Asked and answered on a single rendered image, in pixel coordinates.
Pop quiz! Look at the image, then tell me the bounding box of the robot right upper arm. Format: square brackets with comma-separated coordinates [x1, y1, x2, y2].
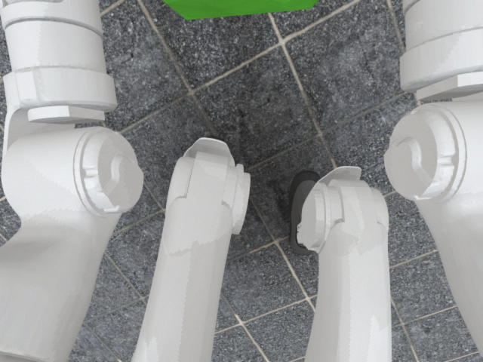
[383, 100, 483, 357]

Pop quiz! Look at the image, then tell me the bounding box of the left robot forearm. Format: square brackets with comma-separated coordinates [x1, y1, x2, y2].
[0, 0, 117, 191]

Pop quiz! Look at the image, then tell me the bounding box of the robot right foot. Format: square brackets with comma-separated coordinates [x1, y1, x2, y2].
[288, 170, 321, 256]

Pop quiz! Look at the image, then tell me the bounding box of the robot left upper arm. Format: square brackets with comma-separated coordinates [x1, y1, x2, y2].
[0, 126, 143, 362]

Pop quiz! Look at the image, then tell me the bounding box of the robot right shin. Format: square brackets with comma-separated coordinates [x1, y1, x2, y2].
[297, 166, 389, 251]

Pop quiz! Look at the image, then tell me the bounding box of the right robot forearm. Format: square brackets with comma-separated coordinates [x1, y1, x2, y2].
[400, 0, 483, 101]

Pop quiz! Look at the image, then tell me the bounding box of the carton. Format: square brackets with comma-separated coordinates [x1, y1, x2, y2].
[162, 0, 319, 20]

